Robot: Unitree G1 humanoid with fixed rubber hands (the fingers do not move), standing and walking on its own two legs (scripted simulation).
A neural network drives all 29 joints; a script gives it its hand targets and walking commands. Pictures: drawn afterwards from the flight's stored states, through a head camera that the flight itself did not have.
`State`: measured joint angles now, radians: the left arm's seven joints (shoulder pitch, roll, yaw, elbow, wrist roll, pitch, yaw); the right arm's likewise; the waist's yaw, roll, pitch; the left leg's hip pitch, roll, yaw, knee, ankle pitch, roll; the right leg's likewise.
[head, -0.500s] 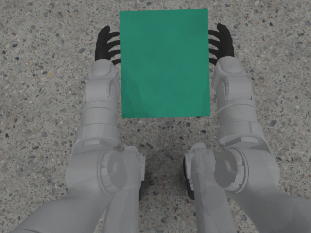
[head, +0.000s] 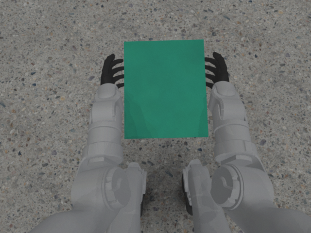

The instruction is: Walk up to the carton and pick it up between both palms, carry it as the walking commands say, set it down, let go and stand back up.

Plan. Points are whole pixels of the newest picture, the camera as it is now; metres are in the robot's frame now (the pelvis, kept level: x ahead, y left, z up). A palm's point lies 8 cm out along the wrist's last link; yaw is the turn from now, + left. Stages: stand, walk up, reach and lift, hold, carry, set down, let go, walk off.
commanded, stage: reach and lift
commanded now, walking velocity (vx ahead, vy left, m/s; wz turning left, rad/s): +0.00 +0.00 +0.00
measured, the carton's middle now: (163, 97) +0.46 -0.01 -0.13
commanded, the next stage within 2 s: none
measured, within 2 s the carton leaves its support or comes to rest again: neither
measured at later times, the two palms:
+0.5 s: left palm (101, 83) +0.44 +0.13 +0.03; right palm (231, 80) +0.43 -0.14 +0.03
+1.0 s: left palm (86, 81) +0.41 +0.13 +0.10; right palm (250, 75) +0.41 -0.14 +0.11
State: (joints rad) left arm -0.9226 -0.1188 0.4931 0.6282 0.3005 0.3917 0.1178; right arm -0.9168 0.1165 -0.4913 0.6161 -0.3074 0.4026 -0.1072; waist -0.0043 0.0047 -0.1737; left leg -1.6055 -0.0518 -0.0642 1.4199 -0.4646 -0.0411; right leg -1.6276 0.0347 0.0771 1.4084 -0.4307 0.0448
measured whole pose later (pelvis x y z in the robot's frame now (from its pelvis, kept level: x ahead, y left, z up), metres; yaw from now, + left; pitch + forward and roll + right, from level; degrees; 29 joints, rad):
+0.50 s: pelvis +0.02 +0.00 +0.06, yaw +0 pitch +31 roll +0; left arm -0.74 -0.19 0.47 0.55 0.32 0.37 0.12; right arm -0.74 0.18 -0.48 0.55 -0.33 0.38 -0.10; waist 0.00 0.00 -0.17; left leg -1.30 -0.04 -0.07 1.17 -0.41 -0.03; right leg -1.32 0.03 0.07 1.15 -0.38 0.04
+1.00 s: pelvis +0.03 +0.00 +0.13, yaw +0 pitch +22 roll +0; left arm -0.57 -0.23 0.46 0.48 0.35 0.38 0.05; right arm -0.59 0.21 -0.46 0.50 -0.36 0.38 -0.04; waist -0.01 0.01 -0.11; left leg -0.92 -0.03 -0.07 0.84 -0.30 -0.03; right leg -0.94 0.02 0.08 0.83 -0.27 0.03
